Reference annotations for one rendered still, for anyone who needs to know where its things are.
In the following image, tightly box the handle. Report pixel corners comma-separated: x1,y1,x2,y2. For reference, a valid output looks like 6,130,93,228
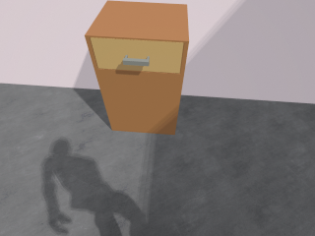
123,55,150,67

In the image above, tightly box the drawer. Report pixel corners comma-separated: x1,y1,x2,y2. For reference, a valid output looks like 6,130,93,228
91,37,184,74

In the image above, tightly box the cabinet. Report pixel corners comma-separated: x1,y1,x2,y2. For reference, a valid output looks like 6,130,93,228
85,0,189,135

